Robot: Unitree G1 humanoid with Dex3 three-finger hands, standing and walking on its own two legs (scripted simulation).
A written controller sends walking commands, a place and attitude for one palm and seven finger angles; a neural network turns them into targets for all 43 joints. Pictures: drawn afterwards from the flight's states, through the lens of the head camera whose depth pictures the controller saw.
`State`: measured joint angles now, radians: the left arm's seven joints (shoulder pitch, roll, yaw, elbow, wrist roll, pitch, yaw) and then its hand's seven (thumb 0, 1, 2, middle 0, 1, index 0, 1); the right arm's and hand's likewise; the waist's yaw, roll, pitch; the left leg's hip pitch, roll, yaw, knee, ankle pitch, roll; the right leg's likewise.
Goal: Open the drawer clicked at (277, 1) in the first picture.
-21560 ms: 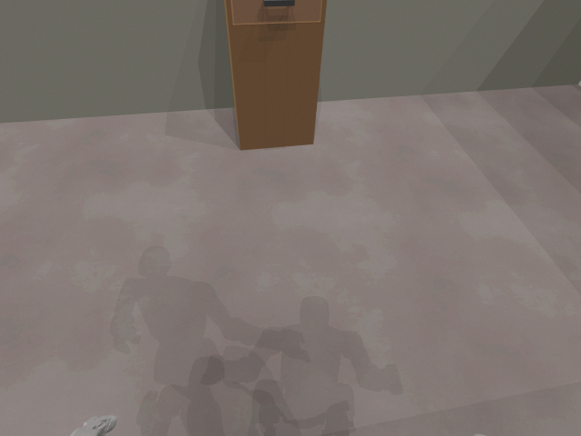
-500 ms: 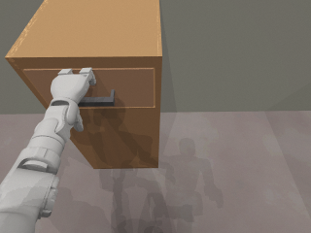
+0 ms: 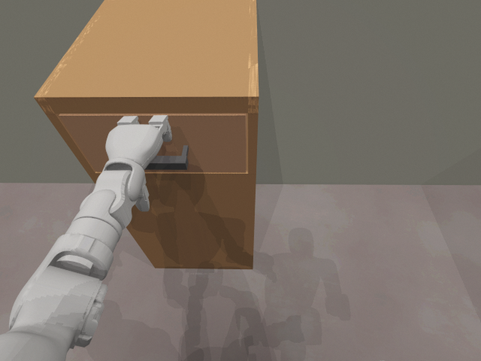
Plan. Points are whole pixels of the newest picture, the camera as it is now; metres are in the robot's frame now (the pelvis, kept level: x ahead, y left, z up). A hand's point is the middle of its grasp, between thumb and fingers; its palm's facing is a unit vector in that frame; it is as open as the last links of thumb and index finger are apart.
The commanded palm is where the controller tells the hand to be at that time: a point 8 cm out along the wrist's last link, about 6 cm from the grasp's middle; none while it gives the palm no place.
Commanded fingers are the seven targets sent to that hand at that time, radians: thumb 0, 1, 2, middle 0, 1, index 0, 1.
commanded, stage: re-aim the fingers above the handle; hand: left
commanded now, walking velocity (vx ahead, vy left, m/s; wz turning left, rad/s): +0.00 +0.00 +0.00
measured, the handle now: (159, 156) +0.52 +0.18 +0.00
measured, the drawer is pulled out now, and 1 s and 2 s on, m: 0.00 0.00 0.00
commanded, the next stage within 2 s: lower the fingers behind the handle in 0.50 s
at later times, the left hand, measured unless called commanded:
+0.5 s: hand (159, 164) +0.46 +0.16 +0.05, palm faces -0.06 -0.04 -1.00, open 13.8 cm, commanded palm +0.44 +0.19 +0.12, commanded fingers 0.00 -0.50 0.30 -0.30 -1.20 -0.30 -1.20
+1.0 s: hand (143, 173) +0.45 +0.19 +0.04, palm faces -0.03 -0.06 -1.00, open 13.9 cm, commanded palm +0.43 +0.21 +0.09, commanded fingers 0.00 -0.50 0.30 -0.30 -1.20 -0.30 -1.20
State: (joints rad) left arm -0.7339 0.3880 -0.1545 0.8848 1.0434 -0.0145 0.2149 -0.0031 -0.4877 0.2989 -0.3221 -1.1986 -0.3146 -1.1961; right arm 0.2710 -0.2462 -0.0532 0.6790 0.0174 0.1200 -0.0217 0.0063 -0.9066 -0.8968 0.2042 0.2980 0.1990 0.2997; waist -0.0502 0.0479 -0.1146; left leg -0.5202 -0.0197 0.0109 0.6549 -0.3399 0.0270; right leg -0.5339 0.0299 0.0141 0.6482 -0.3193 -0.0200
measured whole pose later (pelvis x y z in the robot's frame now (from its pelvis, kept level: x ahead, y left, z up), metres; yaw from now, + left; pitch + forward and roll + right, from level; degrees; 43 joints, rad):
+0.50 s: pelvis +0.01 -0.01 +0.00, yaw +0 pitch +12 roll +0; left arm -0.71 0.39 -0.14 0.85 1.04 -0.07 0.20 0.00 -0.49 0.30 -0.32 -1.20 -0.32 -1.20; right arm 0.30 -0.26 -0.07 0.70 0.01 0.11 -0.04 0.01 -0.91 -0.90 0.20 0.30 0.20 0.30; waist -0.07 0.05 -0.11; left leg -0.52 -0.01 0.01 0.65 -0.34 0.02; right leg -0.54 0.04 0.01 0.64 -0.33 -0.03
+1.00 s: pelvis +0.00 +0.00 -0.01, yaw +1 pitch +15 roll -1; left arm -0.69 0.45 -0.11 0.82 1.07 -0.20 0.23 0.00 -0.49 0.30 -0.33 -1.20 -0.31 -1.20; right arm 0.28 -0.26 -0.08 0.69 0.00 0.08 -0.05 0.01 -0.91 -0.90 0.20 0.30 0.20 0.30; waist -0.05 0.02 -0.11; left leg -0.62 -0.02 -0.01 0.74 -0.37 0.02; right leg -0.62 0.03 -0.01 0.71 -0.35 -0.03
